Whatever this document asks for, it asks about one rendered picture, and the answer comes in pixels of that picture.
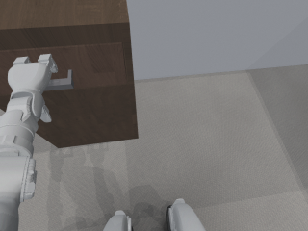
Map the left robot hand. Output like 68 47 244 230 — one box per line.
8 54 58 123

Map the left robot thigh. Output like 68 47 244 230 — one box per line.
103 215 132 231

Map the left robot upper arm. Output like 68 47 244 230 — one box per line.
0 156 37 231

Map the robot left shin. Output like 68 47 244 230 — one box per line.
115 210 125 216

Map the drawer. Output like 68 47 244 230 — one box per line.
0 42 127 95

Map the robot left forearm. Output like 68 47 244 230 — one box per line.
0 89 43 159

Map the cabinet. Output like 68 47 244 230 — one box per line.
0 0 139 148

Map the handle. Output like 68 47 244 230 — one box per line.
44 69 74 91

